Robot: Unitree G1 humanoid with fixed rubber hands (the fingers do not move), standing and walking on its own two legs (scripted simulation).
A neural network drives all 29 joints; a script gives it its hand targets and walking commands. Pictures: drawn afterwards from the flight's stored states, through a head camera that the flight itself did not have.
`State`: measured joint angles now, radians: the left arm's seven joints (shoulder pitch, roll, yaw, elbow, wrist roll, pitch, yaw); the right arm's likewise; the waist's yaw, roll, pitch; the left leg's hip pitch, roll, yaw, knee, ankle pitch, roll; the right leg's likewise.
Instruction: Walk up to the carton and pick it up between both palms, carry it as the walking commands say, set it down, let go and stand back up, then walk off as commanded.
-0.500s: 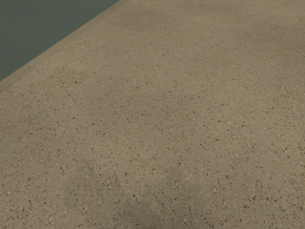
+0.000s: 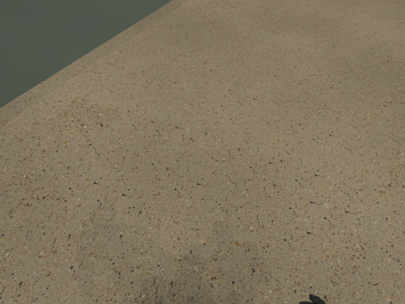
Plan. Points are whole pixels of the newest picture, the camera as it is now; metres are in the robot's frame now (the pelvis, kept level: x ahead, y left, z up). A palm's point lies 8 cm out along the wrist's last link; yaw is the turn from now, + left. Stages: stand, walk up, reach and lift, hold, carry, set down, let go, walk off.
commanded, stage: walk off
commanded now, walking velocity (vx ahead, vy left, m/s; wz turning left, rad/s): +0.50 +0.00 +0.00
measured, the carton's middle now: out of the picture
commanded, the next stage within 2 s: none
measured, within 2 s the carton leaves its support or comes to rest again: neither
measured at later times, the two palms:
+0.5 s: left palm (147, 190) +0.43 +0.17 -0.12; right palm (331, 299) +0.17 -0.27 -0.14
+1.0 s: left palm (138, 199) +0.40 +0.19 -0.14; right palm (268, 116) +0.73 -0.21 -0.12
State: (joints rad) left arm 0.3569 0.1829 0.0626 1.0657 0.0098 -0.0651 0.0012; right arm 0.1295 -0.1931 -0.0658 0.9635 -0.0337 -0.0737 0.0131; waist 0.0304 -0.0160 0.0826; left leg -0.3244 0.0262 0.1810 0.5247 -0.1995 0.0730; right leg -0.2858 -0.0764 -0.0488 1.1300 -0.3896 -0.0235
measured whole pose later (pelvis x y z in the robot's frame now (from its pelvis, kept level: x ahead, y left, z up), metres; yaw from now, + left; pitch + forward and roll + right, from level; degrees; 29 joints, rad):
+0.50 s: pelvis +0.27 -0.05 -0.01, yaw +1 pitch +0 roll +0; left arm 0.03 0.17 0.06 0.93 0.04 -0.07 -0.02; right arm 0.46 -0.15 -0.05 1.10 0.00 -0.07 -0.01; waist -0.06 0.01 0.08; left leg -0.10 0.08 0.08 0.89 -0.46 0.00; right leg -0.41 -0.03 -0.18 0.58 -0.15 -0.08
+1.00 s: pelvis +0.53 -0.01 -0.01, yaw +1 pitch +0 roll +0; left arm 0.50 0.14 0.04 1.12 0.02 -0.08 0.01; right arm -0.01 -0.16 -0.04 0.90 -0.04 -0.06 0.02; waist 0.08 0.00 0.07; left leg -0.42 0.04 0.16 0.51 -0.10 0.05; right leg 0.08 -0.06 -0.16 0.42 -0.46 0.02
